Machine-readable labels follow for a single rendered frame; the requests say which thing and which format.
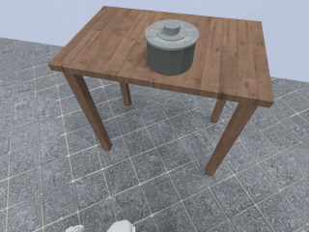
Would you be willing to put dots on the table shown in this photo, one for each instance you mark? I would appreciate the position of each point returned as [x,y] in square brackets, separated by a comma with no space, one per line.
[229,64]

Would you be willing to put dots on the knob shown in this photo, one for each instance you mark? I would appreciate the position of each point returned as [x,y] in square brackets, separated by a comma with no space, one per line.
[172,27]

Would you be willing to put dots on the left robot thigh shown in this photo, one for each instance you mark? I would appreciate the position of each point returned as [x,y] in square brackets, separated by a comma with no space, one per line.
[122,226]

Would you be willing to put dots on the lid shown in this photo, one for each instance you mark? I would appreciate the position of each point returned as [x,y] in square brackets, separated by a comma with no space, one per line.
[156,37]

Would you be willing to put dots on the pot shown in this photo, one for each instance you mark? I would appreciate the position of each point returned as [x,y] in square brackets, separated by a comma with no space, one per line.
[170,62]

